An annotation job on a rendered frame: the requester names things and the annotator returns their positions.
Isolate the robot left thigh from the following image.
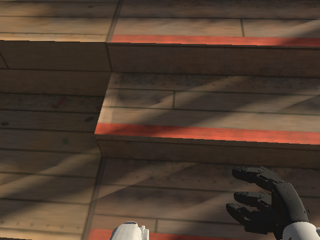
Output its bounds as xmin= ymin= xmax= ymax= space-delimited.
xmin=109 ymin=224 xmax=149 ymax=240

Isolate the robot left shin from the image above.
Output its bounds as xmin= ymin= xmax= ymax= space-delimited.
xmin=111 ymin=221 xmax=138 ymax=235

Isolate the right robot hand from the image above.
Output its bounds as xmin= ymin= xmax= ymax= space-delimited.
xmin=226 ymin=166 xmax=310 ymax=240

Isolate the right robot forearm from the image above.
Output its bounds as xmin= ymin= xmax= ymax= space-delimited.
xmin=282 ymin=222 xmax=320 ymax=240

